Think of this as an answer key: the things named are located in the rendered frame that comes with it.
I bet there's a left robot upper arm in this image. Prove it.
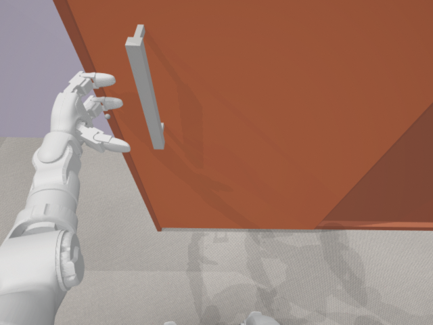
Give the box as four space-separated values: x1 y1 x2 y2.
0 230 85 325

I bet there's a handle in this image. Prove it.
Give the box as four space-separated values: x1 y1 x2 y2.
125 24 165 150

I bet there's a robot left hand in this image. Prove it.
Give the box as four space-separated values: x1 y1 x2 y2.
50 71 131 153

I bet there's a wardrobe door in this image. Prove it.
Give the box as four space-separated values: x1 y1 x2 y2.
322 102 433 222
67 0 433 230

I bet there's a right robot shin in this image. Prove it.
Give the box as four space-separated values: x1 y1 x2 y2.
245 311 262 320

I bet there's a robot left forearm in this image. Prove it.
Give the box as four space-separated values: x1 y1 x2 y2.
0 131 83 249

